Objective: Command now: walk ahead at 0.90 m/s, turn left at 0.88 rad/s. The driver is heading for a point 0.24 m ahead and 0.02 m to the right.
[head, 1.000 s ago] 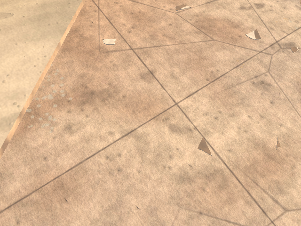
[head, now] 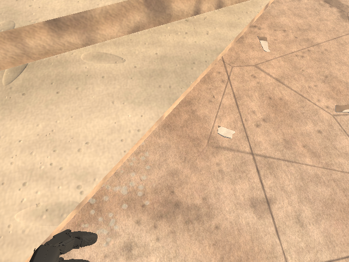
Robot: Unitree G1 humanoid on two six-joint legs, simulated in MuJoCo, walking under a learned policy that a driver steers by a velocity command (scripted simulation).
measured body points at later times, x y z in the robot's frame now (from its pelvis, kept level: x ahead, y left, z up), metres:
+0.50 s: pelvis +0.31 -0.04 +0.01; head +0.35 -0.03 +0.45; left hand +0.31 +0.25 -0.12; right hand +0.58 -0.23 -0.07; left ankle +0.40 +0.11 -0.71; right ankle +0.34 -0.15 -0.73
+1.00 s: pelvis +0.38 -0.01 +0.00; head +0.39 +0.00 +0.45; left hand +0.40 +0.27 -0.14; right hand +0.59 -0.23 -0.11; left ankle +0.40 +0.10 -0.73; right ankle +0.35 -0.15 -0.73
